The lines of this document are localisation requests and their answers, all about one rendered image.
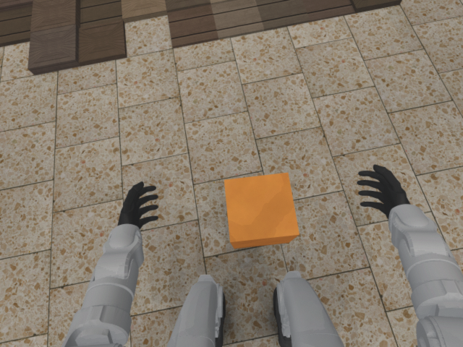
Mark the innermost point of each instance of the carton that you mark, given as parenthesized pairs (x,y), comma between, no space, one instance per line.
(260,210)

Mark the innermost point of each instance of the right robot upper arm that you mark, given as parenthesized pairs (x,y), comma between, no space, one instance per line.
(438,331)

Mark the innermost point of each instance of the right robot shin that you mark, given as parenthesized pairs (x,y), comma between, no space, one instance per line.
(285,321)

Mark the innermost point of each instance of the right robot forearm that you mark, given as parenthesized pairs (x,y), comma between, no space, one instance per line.
(435,278)

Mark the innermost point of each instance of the right robot hand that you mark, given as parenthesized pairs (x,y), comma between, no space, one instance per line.
(391,193)

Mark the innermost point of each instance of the left robot hand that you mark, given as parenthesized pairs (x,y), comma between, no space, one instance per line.
(131,211)

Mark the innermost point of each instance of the left robot thigh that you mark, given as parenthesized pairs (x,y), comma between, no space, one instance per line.
(196,323)

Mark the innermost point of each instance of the left robot forearm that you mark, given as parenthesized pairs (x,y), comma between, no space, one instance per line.
(104,316)

